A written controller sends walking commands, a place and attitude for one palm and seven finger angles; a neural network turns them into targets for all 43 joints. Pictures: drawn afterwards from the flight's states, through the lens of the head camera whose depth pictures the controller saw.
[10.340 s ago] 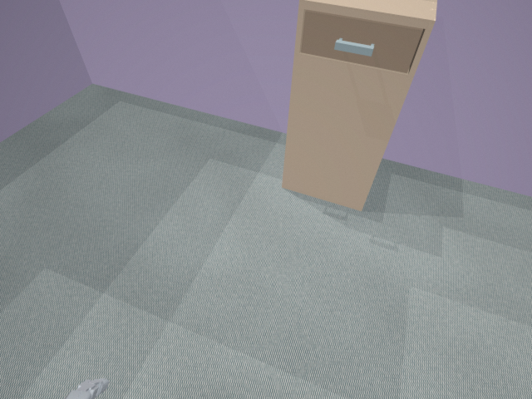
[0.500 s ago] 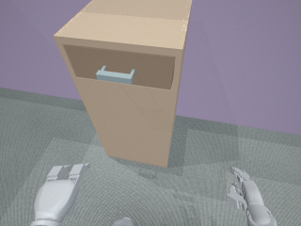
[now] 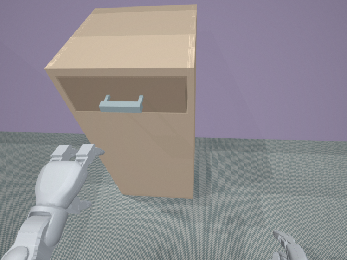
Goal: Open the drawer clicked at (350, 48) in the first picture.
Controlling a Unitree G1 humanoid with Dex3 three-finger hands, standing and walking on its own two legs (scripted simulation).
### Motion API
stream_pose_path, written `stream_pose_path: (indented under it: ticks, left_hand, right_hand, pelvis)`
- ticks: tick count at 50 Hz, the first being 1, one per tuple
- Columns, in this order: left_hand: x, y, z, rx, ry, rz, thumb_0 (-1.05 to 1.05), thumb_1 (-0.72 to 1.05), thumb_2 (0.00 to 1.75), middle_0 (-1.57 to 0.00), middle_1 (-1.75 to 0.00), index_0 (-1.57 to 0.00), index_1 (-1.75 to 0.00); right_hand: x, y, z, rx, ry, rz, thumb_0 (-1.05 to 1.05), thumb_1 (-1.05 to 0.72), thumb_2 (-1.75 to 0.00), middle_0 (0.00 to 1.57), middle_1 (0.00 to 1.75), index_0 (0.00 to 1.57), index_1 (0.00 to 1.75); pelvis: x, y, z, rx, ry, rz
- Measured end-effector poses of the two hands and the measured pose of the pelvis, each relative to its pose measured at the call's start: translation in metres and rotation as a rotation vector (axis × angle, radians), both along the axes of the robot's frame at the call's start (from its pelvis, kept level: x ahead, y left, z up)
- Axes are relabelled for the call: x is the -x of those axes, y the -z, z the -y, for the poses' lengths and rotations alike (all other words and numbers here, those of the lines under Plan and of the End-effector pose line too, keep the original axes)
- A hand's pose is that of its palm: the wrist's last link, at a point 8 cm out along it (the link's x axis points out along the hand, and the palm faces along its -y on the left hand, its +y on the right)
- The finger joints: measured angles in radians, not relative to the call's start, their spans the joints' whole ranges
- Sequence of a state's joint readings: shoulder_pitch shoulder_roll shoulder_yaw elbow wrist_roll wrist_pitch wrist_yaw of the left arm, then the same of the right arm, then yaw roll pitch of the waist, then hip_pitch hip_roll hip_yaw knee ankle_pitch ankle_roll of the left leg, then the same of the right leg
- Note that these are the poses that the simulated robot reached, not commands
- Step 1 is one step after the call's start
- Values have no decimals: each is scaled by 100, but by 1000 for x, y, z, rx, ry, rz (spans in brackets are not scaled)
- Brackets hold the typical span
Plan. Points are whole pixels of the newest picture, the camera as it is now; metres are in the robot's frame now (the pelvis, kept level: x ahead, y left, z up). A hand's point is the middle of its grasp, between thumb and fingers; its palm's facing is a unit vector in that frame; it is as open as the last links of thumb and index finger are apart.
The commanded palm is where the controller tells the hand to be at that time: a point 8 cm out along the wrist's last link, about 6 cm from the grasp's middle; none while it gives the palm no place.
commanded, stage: raise the hand with hooked fingers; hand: left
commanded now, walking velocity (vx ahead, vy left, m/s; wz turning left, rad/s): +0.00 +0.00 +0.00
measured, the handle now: (122, 102) +0.53 +0.22 +0.05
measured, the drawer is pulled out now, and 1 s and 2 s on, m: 0.00 0.00 0.00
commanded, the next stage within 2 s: move the hooked fingers above the handle in 0.90 s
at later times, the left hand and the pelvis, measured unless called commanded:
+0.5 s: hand (48, 135) +0.30 +0.28 +0.16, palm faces +0.12 -0.05 -0.99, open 13.8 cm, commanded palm +0.27 +0.27 +0.22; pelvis -0.01 +0.03 +0.02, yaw +1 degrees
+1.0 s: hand (56, 141) +0.29 +0.26 +0.16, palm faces +0.12 -0.07 -0.99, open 13.9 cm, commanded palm +0.26 +0.25 +0.22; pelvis -0.02 +0.01 +0.02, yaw +1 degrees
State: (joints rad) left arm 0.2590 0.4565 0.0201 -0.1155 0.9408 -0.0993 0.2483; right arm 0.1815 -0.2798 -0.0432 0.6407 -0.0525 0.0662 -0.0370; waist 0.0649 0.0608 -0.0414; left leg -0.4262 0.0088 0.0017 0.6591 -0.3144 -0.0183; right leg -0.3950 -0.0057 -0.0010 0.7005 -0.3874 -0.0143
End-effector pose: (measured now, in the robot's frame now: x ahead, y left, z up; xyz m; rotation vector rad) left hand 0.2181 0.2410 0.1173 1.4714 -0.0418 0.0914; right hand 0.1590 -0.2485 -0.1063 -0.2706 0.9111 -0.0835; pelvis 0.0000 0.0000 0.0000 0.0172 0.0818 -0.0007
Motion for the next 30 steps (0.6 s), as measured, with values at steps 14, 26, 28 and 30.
stream_pose_path:
  ticks: [14,26,28,30]
  left_hand:
    - [-44,-52,-25,-6,-71,15,0,-39,35,-31,-113,-31,-112]
    - [-57,-100,-45,-41,-71,23,0,-49,31,-32,-120,-31,-119]
    - [-58,-103,-45,-43,-74,8,0,-49,31,-32,-120,-31,-119]
    - [-58,-101,-42,-36,-64,-16,0,-49,31,-32,-120,-31,-119]
  right_hand:
    - [-45,-34,-71,-125,-38,139,1,-91,-90,20,30,20,30]
    - [-36,-35,-89,-142,-109,83,1,-91,-89,21,30,20,30]
    - [-30,-32,-84,-136,-106,64,1,-91,-89,21,30,20,30]
    - [-24,-30,-78,-132,-97,49,1,-91,-89,21,30,20,30]
  pelvis:
    - [1,-12,-30,9,1,72]
    - [10,-20,-31,14,-16,108]
    - [12,-21,-30,14,-19,108]
    - [13,-21,-29,14,-18,106]
